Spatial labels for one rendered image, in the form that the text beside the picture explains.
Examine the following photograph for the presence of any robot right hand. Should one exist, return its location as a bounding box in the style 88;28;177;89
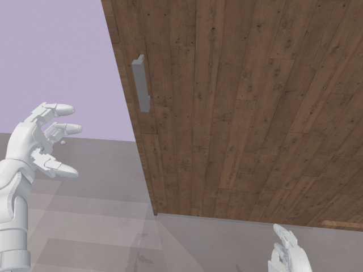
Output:
268;224;312;272

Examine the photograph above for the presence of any handle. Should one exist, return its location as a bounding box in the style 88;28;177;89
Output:
132;54;150;112

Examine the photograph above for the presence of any wardrobe door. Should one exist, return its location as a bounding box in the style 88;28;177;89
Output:
325;185;363;224
110;0;363;227

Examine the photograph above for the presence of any robot left hand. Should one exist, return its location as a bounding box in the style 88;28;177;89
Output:
5;102;83;178

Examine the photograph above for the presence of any left robot forearm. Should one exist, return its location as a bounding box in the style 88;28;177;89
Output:
0;159;36;272

